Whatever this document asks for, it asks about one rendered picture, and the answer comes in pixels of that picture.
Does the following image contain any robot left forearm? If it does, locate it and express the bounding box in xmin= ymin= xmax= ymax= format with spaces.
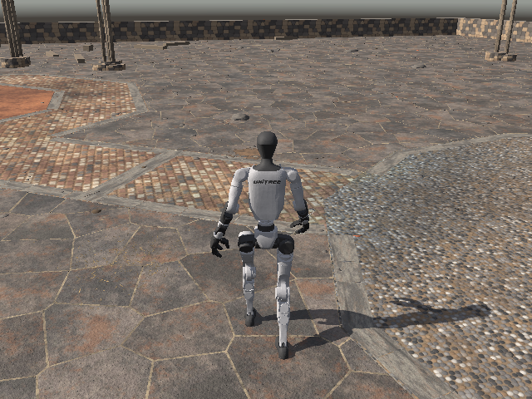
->
xmin=214 ymin=201 xmax=233 ymax=239

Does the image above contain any right robot hand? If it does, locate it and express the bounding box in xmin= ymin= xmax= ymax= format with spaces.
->
xmin=290 ymin=219 xmax=309 ymax=234

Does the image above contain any left robot hand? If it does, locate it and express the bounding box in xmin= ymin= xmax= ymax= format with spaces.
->
xmin=210 ymin=235 xmax=229 ymax=258

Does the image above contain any robot right shin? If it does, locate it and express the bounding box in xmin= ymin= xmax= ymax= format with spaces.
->
xmin=277 ymin=287 xmax=290 ymax=347

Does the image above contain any left robot upper arm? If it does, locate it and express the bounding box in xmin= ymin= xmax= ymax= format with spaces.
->
xmin=225 ymin=167 xmax=249 ymax=214

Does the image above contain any humanoid robot head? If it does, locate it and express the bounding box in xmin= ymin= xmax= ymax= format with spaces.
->
xmin=253 ymin=131 xmax=281 ymax=171

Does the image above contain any robot right forearm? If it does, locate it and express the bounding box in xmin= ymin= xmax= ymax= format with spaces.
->
xmin=297 ymin=199 xmax=309 ymax=224

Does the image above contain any right robot upper arm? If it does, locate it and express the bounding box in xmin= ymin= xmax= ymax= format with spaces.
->
xmin=284 ymin=167 xmax=306 ymax=211

